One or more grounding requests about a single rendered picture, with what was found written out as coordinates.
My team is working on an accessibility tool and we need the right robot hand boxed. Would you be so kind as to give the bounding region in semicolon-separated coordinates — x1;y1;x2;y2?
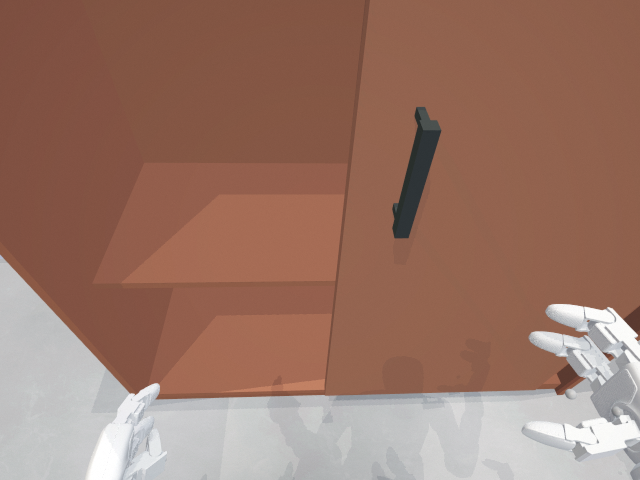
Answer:
522;304;640;464

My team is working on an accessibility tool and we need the left robot hand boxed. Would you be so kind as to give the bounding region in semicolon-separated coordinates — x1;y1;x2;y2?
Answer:
85;383;167;480

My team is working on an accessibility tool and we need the handle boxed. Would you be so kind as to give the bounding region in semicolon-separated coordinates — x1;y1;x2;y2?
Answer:
392;107;441;238

